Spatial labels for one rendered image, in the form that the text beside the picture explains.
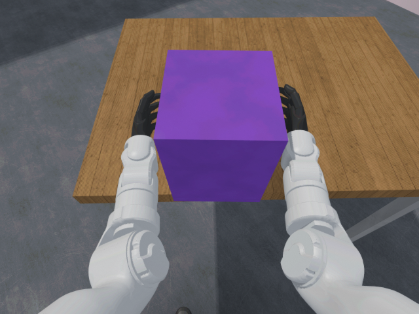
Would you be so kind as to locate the carton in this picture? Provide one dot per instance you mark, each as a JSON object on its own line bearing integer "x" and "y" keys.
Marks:
{"x": 220, "y": 130}

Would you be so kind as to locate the robot right upper arm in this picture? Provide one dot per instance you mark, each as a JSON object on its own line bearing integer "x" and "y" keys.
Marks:
{"x": 328, "y": 273}

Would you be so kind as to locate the left robot forearm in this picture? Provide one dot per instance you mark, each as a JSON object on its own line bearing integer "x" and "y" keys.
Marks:
{"x": 137, "y": 192}

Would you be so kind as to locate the table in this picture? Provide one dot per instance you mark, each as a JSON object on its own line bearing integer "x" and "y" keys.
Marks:
{"x": 360, "y": 97}

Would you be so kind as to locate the robot left hand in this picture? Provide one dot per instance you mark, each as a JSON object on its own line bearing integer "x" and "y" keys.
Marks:
{"x": 142, "y": 121}

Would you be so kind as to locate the robot right hand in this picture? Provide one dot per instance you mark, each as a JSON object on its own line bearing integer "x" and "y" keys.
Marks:
{"x": 295, "y": 114}

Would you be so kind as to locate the robot left upper arm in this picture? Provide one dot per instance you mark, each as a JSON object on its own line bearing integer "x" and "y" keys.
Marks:
{"x": 124, "y": 274}

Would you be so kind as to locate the right robot forearm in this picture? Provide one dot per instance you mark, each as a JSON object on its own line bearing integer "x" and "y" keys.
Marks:
{"x": 306, "y": 195}

